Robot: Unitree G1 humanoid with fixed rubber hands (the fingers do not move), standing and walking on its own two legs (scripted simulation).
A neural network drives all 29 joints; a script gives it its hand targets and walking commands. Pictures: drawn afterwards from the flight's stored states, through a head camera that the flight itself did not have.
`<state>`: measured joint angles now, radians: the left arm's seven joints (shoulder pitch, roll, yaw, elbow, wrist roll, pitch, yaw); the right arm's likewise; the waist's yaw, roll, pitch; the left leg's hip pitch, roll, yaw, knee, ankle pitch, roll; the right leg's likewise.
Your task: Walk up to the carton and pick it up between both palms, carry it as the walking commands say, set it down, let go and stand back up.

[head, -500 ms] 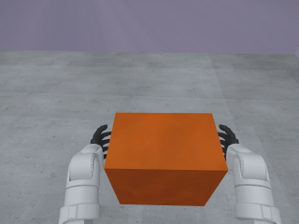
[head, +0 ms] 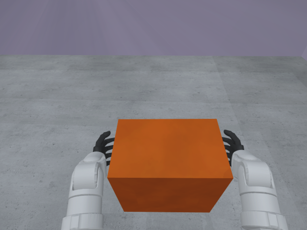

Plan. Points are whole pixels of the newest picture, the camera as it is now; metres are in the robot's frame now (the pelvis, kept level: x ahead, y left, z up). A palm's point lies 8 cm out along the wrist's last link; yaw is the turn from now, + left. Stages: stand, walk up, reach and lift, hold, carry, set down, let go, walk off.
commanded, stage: carry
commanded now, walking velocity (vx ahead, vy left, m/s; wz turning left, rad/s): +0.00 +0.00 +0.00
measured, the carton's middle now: (166, 168) +0.32 -0.01 +0.00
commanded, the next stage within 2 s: none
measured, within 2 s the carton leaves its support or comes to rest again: neither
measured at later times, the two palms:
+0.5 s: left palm (101, 157) +0.31 +0.17 +0.07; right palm (236, 155) +0.31 -0.19 +0.07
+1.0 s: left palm (101, 157) +0.31 +0.17 +0.07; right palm (236, 154) +0.31 -0.19 +0.07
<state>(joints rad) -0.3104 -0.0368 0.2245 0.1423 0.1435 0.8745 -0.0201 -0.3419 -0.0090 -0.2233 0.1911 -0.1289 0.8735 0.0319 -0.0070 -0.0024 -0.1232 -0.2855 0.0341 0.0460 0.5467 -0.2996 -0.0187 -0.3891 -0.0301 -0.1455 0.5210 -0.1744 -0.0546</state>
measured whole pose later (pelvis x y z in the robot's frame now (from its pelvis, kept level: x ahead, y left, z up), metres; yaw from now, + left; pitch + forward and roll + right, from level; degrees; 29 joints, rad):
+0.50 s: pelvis +0.00 +0.00 +0.00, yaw +0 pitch +2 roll +1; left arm -0.31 -0.03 0.22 0.16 0.15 0.85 -0.02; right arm -0.35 -0.01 -0.22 0.23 -0.14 0.85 0.04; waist -0.01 0.00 -0.13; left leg -0.28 0.04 0.05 0.53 -0.29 -0.03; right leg -0.39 -0.03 -0.15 0.52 -0.17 -0.06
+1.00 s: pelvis +0.00 -0.01 +0.00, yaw +0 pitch +2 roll +1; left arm -0.32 -0.03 0.22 0.17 0.15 0.85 -0.02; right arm -0.37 -0.02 -0.21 0.24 -0.14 0.84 0.04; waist 0.00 0.00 -0.12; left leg -0.27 0.04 0.04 0.53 -0.29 -0.03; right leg -0.38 -0.03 -0.15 0.52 -0.18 -0.06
